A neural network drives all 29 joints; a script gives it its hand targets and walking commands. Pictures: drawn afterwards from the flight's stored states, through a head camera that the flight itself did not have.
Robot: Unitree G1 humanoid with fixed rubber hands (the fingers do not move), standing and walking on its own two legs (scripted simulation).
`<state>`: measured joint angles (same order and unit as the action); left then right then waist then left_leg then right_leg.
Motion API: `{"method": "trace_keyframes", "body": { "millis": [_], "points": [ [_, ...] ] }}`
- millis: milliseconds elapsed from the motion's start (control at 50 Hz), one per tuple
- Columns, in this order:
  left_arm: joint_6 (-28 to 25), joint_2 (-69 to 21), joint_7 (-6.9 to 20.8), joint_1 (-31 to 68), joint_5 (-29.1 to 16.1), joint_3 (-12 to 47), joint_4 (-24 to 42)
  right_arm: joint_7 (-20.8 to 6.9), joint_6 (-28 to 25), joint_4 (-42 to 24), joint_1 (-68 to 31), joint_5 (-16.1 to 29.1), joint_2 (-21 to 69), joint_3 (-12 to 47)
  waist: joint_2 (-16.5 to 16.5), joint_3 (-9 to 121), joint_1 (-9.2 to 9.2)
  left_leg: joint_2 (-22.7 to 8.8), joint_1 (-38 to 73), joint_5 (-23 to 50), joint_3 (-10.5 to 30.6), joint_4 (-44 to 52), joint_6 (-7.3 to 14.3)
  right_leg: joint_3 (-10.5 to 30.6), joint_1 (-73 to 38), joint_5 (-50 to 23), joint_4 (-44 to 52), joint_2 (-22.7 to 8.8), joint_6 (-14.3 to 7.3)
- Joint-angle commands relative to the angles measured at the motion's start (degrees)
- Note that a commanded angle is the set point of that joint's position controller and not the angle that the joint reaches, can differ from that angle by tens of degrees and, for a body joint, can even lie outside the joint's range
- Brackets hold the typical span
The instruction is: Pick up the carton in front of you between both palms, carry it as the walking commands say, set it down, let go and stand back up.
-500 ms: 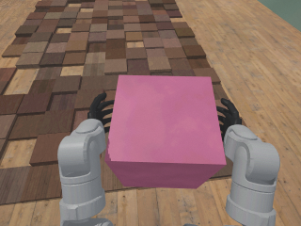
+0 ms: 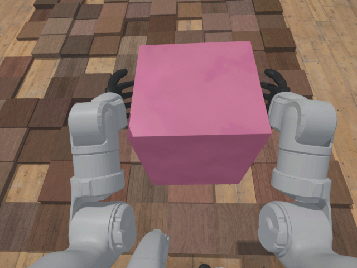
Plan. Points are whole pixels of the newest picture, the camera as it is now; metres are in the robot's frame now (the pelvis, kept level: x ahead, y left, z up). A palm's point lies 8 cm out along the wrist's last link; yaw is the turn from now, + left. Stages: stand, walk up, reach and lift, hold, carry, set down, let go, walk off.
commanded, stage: carry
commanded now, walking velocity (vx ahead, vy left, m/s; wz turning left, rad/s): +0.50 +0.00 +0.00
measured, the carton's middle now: (195, 123) +0.42 +0.02 +0.05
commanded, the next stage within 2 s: none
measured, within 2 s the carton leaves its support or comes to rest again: neither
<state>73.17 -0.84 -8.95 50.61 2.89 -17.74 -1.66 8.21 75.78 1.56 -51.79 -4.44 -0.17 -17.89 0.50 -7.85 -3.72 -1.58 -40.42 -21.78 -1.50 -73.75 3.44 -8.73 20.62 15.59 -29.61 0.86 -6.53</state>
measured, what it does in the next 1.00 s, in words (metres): climbs: left foot 0.04 m higher, then right foot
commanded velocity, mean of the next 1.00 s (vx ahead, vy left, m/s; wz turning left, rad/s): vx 0.50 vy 0.00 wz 0.00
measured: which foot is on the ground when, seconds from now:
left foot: up 0.00-0.18, down 0.20-0.60, up 0.62-1.00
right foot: down 0.00-0.22, up 0.24-0.58, down 0.60-1.00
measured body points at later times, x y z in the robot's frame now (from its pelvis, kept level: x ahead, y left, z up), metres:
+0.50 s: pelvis +0.34 +0.02 +0.04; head +0.41 +0.02 +0.49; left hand +0.77 +0.11 +0.20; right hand +0.72 -0.19 +0.20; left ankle +0.30 +0.09 -0.70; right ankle +0.43 -0.11 -0.65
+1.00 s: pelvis +0.65 -0.01 +0.04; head +0.69 -0.02 +0.49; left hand +1.03 +0.15 +0.16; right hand +1.05 -0.15 +0.15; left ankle +0.79 +0.08 -0.67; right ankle +0.54 -0.08 -0.69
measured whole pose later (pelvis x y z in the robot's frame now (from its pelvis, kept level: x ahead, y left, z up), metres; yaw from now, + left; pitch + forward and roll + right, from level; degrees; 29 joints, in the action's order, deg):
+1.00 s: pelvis +0.65 -0.01 +0.04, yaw -1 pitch +5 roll +1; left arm 69.5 -1.9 -7.5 43.9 3.8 -15.1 -10.8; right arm 7.4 72.9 9.3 -44.7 -6.3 0.7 -17.2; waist -0.5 1.0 -5.2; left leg 0.2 -34.8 -4.5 -5.9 -33.4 3.0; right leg -5.7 7.5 23.0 -24.4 1.4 -3.5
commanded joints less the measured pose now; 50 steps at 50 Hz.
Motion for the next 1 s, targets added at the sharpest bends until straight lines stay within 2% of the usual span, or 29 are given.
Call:
{"method": "trace_keyframes", "body": {
  "millis": [0, 60, 100, 140, 160, 180, 200, 220, 240, 260, 280, 300, 340, 400, 480, 520, 560, 580, 600, 620, 640, 660, 680, 720, 760, 820, 940, 960, 980],
  "points": [
    [0.4, -61.3, 13.9, 41.9, -25.9, 37.9, 9.4, -8.8, -2.9, -5.8, -36.4, 18.8, 57.7, 35.3, 6.0, 40.4, -1.9, -0.6, -14.4, -0.8, -1.9, 1.4, -0.2, 17.6, -43.6, -45.3, 0.4, -15.9, -6.1],
    [0.1, -58.1, 14.0, 40.4, -25.1, 40.0, 12.8, -8.8, -3.2, -9.0, -35.6, 17.5, 55.0, 37.2, 5.4, 37.5, -1.95, 0.8, -12.6, 4.2, -4.4, 11.2, -0.2, 14.0, -41.1, -46.3, 1.4, -13.1, -5.2],
    [0.4, -56.4, 14.5, 38.4, -24.8, 40.9, 12.4, -9.0, -2.9, -9.1, -34.3, 17.1, 53.4, 38.4, 5.6, 34.0, -1.07, 3.5, -2.7, 9.7, -8.6, 27.8, -0.4, 8.5, -34.3, -47.1, 2.4, -9.4, -3.8],
    [0.8, -55.2, 15.0, 36.1, -24.8, 41.2, 10.2, -9.7, -2.4, -7.9, -33.0, 17.6, 52.5, 39.8, 9.5, 34.6, 1.63, 9.1, 12.8, 13.2, -14.9, 36.5, 0.9, 4.1, -28.4, -64.6, -3.3, -8.4, -2.2],
    [1.0, -54.9, 15.3, 35.7, -24.7, 41.3, 9.1, -10.2, -2.2, -7.1, -32.8, 18.3, 52.7, 40.5, 10.2, 37.7, 4.93, 9.2, 23.4, 19.8, -14.5, 42.6, 2.1, 1.7, -26.0, -65.9, -11.1, -8.7, -0.3],
    [1.2, -54.8, 15.6, 36.1, -24.5, 41.8, 8.0, -10.8, -2.1, -6.6, -33.1, 19.2, 53.1, 41.0, 8.0, 42.6, 8.58, 3.9, 37.7, 23.4, -8.5, 45.3, 3.9, 1.0, -18.6, -52.2, -20.6, -8.3, 1.7],
    [1.7, -55.8, 16.0, 37.1, -24.6, 41.6, 7.5, -11.3, -2.5, -5.2, -32.8, 18.9, 52.4, 40.3, -9.3, 51.6, 10.16, -13.7, 57.0, 33.9, 21.4, 43.5, 14.2, 3.3, 1.1, -21.1, -39.6, -1.1, 5.2],
    [2.1, -55.5, 16.2, 37.6, -24.7, 42.0, 6.2, -11.9, -2.4, -3.5, -32.4, 20.5, 54.4, 40.7, -18.3, 53.2, 10.25, -18.1, 64.7, 41.9, 35.7, 46.7, 20.2, 8.4, 12.7, 12.5, -54.0, 6.6, 5.0],
    [1.7, -56.0, 15.9, 37.4, -23.5, 41.5, 6.1, -12.6, -2.2, -5.8, -33.4, 23.0, 56.3, 41.9, -13.6, 50.1, 10.22, -16.8, 66.0, 43.2, 30.0, 44.1, 19.2, 13.5, 20.8, 13.3, -59.9, 3.2, 4.0],
    [1.5, -55.9, 15.4, 38.1, -22.4, 40.2, 6.8, -13.2, -2.3, -8.1, -37.1, 25.3, 59.0, 43.0, -7.3, 45.9, 10.89, -15.5, 63.6, 41.8, 25.9, 43.7, 15.8, 12.3, 25.2, 11.8, -58.2, 1.3, 3.5],
    [1.4, -55.8, 14.8, 38.4, -21.0, 39.1, 7.1, -13.6, -2.4, -10.5, -40.4, 27.3, 60.7, 43.7, -3.8, 41.6, 10.11, -14.1, 60.4, 40.1, 22.6, 44.8, 12.6, 11.4, 27.2, 10.1, -53.7, 0.0, 3.2],
    [1.2, -55.2, 14.0, 37.1, -19.6, 37.9, 6.7, -13.9, -2.4, -12.0, -43.0, 29.2, 61.9, 44.4, -2.9, 40.1, 9.53, -12.9, 58.0, 37.4, 20.5, 46.1, 10.5, 11.4, 26.5, 7.6, -48.7, -1.0, 3.1],
    [0.9, -53.6, 12.7, 34.0, -16.8, 36.4, 5.8, -14.4, -2.3, -13.0, -44.9, 31.5, 62.8, 44.7, -3.1, 39.9, 8.97, -12.4, 56.0, 34.9, 18.4, 47.5, 9.1, 10.1, 24.2, 5.7, -41.8, -1.3, 3.5],
    [0.9, -51.0, 11.5, 31.7, -13.6, 35.0, 3.8, -15.0, -1.8, -12.2, -45.5, 32.7, 61.5, 43.9, -4.3, 37.9, 9.16, -12.3, 53.4, 38.4, 14.6, 49.3, 10.6, 7.1, 22.4, 7.3, -27.8, -0.9, 4.8],
    [1.8, -49.4, 10.9, 30.9, -12.3, 34.1, -0.9, -15.9, -0.9, -4.6, -42.7, 31.6, 59.5, 41.0, -9.5, 33.4, 8.46, -6.8, 44.6, 43.4, 3.2, 49.1, 7.0, 2.1, 11.2, -12.1, -9.3, 1.2, 4.5],
    [2.5, -49.6, 11.3, 32.1, -13.5, 34.0, -2.7, -16.2, -0.7, 0.0, -40.9, 30.1, 58.8, 39.0, -9.7, 32.1, 7.68, -6.0, 42.2, 43.5, 0.4, 47.7, 5.4, 0.7, 5.1, -17.0, -2.6, 2.1, 4.0],
    [3.3, -50.9, 12.3, 34.6, -15.7, 34.0, -5.2, -16.0, -0.2, 3.5, -40.8, 28.5, 58.2, 37.3, -8.9, 33.0, 4.16, -6.2, 40.3, 46.9, -2.1, 39.7, 3.6, -0.6, -3.6, -18.9, 1.8, 2.6, 3.1],
    [3.6, -51.8, 12.9, 35.3, -16.9, 33.7, -6.8, -15.9, 0.0, 5.0, -40.2, 27.8, 57.9, 36.5, -6.3, 34.2, 2.09, -4.7, 37.0, 43.0, -4.5, 32.3, 2.0, -2.1, -11.3, -16.4, 5.6, 2.8, 3.1],
    [3.7, -52.7, 13.5, 35.2, -18.0, 33.2, -8.6, -15.5, 0.2, 6.0, -41.2, 27.2, 57.2, 35.5, -1.6, 35.4, 0.66, -3.1, 27.1, 27.9, -4.4, 23.1, 0.3, 5.2, -21.6, -18.3, 3.2, -4.1, 2.5],
    [3.3, -52.6, 13.9, 36.3, -18.2, 32.7, -10.4, -15.1, 0.7, 6.1, -42.2, 26.7, 59.0, 34.4, 14.3, 42.0, 0.37, 3.2, 7.8, 5.4, -2.9, 6.7, -2.2, 29.7, -38.9, -15.6, 1.9, -17.9, -7.8],
    [3.1, -55.6, 14.5, 35.2, -20.5, 32.6, -10.8, -14.7, 0.7, 5.6, -42.7, 25.7, 57.9, 33.7, 16.0, 39.6, -1.39, 5.4, -1.4, -7.5, -0.3, -0.4, -1.7, 38.5, -38.1, -10.4, 6.6, -19.0, -9.3],
    [2.9, -57.9, 14.9, 38.4, -22.3, 32.8, -7.9, -14.1, 0.4, 5.0, -44.0, 25.2, 59.1, 33.6, 10.6, 37.1, -1.14, 2.8, -3.7, -4.8, 2.2, -1.6, -0.7, 34.9, -35.5, -11.3, 6.7, -18.1, -8.2],
    [2.8, -60.7, 15.4, 42.0, -24.6, 33.7, -5.4, -13.4, 0.0, 3.8, -44.4, 24.6, 58.8, 33.1, 2.2, 34.7, -0.31, 1.6, -2.2, -1.6, 2.1, 1.6, -0.4, 30.2, -30.5, -15.6, 7.2, -16.1, -5.7],
    [2.2, -62.7, 15.6, 49.1, -27.7, 35.3, 0.3, -12.1, -0.5, 1.5, -45.3, 23.4, 58.5, 31.2, 3.8, 34.8, -0.2, 0.1, -1.1, -0.1, 2.0, 5.0, -0.5, 27.2, -27.7, -15.9, 8.1, -16.3, -5.4],
    [2.3, -64.4, 15.5, 46.9, -28.7, 36.0, 0.1, -11.0, -0.3, 2.9, -40.5, 21.5, 58.6, 30.9, 3.9, 35.5, -0.24, 0.8, -0.4, -0.2, 0.6, 10.1, -1.1, 24.1, -27.0, -14.2, 8.9, -15.2, -5.3],
    [1.4, -66.3, 16.2, 41.8, -27.5, 35.9, -3.3, -10.7, -1.1, 7.2, -33.4, 18.2, 59.2, 30.5, 4.7, 34.9, -1.36, 0.9, -3.6, 2.2, -1.2, 19.3, -1.7, 21.5, -30.5, -19.9, 8.7, -15.4, -6.2],
    [-3.1, -68.8, 18.2, 37.7, -26.4, 38.2, -5.0, -12.1, -5.1, 8.2, -31.4, 18.1, 63.2, 34.2, 7.2, 29.5, -2.26, 3.9, 4.9, 19.1, -7.0, 41.3, -0.9, 11.1, -28.3, -31.2, 7.2, -9.9, -2.3],
    [-3.7, -68.6, 18.1, 37.2, -26.4, 38.8, -4.4, -12.2, -5.6, 7.4, -31.4, 18.6, 63.4, 35.1, 7.9, 29.6, -1.74, 4.4, 9.4, 21.4, -7.7, 45.0, -0.1, 9.4, -27.0, -34.1, 6.0, -9.4, -1.2],
    [-4.2, -68.4, 17.9, 36.4, -26.3, 39.5, -4.0, -12.3, -6.0, 6.7, -31.3, 19.1, 63.3, 35.8, 8.6, 31.3, 0.24, 5.0, 16.1, 23.8, -9.0, 46.2, 1.0, 7.2, -25.6, -40.9, 2.4, -9.2, 0.0]
  ]
}}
